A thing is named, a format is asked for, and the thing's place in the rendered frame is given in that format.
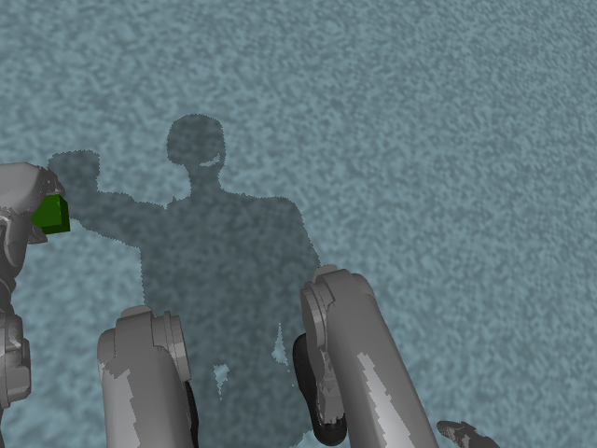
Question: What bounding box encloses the left robot hand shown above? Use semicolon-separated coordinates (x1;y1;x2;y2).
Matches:
0;162;65;245

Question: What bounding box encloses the right robot foot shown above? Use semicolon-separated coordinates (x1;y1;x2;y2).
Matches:
293;333;347;446

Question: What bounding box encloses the left robot arm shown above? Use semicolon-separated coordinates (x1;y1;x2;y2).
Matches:
0;211;31;448

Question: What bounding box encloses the right robot hand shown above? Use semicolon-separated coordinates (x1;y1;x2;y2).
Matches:
437;421;500;448

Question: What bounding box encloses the small box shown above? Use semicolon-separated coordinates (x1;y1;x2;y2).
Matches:
30;194;70;235

